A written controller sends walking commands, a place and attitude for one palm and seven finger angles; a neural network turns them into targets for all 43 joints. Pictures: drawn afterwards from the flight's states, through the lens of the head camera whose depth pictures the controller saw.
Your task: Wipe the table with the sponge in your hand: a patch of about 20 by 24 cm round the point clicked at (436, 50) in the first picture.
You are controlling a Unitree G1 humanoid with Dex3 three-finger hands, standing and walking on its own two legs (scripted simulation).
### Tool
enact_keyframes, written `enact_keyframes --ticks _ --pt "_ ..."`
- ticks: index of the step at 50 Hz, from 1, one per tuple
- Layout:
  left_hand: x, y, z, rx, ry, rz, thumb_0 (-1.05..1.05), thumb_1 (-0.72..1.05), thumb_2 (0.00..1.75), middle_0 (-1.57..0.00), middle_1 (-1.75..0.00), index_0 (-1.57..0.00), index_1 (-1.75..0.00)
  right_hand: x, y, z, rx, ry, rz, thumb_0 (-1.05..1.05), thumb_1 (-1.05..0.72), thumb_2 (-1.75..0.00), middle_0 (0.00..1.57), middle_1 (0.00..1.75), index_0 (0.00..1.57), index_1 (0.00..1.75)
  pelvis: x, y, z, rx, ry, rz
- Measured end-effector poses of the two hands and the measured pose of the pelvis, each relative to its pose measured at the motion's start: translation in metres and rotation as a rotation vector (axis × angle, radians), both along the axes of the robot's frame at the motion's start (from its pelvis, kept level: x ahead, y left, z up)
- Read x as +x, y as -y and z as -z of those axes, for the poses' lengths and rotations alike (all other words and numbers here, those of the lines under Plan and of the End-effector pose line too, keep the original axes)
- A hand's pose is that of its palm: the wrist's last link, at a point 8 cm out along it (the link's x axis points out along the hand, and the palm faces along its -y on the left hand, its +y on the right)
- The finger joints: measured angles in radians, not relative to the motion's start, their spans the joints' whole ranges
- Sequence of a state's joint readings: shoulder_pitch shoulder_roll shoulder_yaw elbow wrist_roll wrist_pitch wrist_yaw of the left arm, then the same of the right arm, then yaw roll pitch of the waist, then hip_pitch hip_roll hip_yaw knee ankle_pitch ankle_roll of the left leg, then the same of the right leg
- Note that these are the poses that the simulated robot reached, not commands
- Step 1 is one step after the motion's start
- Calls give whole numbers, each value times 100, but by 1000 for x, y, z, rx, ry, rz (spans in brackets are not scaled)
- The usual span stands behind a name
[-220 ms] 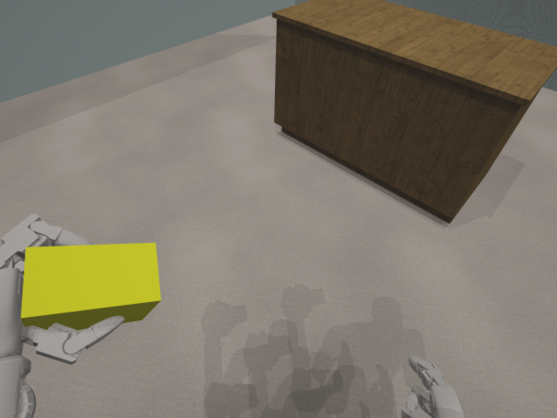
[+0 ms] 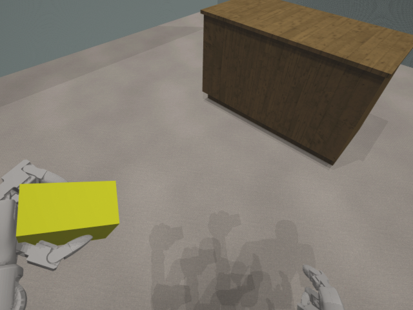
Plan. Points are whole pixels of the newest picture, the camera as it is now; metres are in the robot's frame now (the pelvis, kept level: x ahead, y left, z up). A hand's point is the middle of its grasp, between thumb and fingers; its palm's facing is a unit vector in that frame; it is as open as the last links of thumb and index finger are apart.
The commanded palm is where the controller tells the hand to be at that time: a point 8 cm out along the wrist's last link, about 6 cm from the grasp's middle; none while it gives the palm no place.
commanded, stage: stand and wait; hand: left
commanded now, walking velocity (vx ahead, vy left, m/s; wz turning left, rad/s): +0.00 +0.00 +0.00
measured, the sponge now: (83, 214) +0.22 +0.21 +0.14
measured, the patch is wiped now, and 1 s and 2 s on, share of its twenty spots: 0.00 0.00 0.00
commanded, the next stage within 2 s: look at it before walking up in 0.04 s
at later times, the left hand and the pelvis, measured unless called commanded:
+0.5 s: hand (54, 211) +0.21 +0.24 +0.16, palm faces +0.43 -0.82 -0.39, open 10.5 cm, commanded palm +0.16 +0.28 +0.18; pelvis +0.01 -0.01 -0.01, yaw +1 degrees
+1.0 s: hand (88, 149) +0.32 +0.23 +0.17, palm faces +0.41 -0.82 -0.41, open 10.4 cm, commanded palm +0.27 +0.27 +0.18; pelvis +0.11 -0.01 +0.00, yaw +0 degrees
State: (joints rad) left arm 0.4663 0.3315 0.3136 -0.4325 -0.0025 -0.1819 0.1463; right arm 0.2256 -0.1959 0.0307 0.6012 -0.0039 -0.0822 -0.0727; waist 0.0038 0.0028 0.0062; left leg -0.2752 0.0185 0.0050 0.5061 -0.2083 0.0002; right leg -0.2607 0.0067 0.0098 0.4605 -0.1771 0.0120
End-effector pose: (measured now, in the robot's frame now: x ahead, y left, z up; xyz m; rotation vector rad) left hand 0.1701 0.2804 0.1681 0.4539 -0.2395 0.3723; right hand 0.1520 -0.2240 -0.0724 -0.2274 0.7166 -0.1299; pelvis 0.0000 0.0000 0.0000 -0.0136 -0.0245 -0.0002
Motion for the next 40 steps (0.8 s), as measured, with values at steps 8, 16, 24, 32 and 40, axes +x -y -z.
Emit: enact_keyframes --ticks 8,16,24,32,40 --pt "-1 0 0 1 0 4 -1 -51 97 -70 -133 -71 -133 -3 2 0 -2 2 6 1 -90 -90 20 30 21 30 -1 0 0 0 0 1" --pt "-4 1 -2 11 3 1 -1 -51 97 -70 -133 -71 -133 -5 3 2 3 -2 6 1 -90 -90 20 30 21 30 -3 1 0 2 1 -1" --pt "0 4 -3 17 21 -17 -1 -51 97 -70 -133 -71 -133 -4 8 8 -10 -13 19 1 -90 -90 20 30 21 30 5 4 4 0 -2 -7" --pt "18 13 0 28 44 -39 -1 -51 97 -70 -133 -71 -133 9 20 24 1 -60 16 1 -90 -90 20 30 21 30 29 17 12 7 0 -36" --pt "43 -2 -1 23 88 -36 -1 -51 98 -70 -133 -71 -133 47 19 18 -67 -89 -6 1 -90 -90 20 30 21 30 60 5 14 25 11 -46"
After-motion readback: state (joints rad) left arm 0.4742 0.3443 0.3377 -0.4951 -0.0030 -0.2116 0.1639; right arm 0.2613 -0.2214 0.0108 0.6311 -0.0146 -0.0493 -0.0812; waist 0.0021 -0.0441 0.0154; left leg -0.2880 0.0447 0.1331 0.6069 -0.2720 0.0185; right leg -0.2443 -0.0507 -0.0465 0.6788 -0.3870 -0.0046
